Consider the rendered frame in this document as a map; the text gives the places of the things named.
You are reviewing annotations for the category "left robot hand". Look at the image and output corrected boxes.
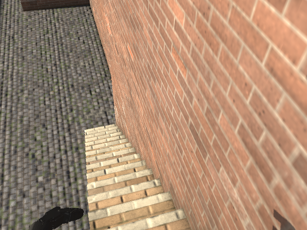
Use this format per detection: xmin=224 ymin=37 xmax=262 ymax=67
xmin=29 ymin=206 xmax=84 ymax=230

